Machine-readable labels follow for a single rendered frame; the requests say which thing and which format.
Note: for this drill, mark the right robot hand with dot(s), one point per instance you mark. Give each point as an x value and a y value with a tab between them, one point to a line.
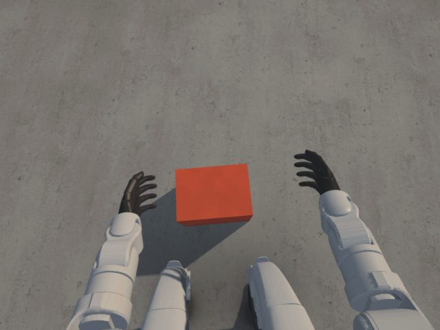
324	178

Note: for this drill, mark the robot left thigh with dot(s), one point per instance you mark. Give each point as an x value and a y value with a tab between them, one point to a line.
167	309

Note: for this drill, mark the robot left forearm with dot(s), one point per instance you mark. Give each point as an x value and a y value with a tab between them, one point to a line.
106	303

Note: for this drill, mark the left robot hand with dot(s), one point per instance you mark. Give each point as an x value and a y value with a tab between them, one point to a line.
131	200

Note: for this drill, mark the robot right forearm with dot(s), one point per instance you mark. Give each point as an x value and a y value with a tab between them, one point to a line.
370	284

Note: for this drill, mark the left robot shin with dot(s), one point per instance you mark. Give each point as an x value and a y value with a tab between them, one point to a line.
173	264

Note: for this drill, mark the robot right upper arm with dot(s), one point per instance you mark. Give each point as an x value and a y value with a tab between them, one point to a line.
390	319

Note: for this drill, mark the carton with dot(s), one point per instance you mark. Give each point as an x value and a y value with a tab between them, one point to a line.
214	194

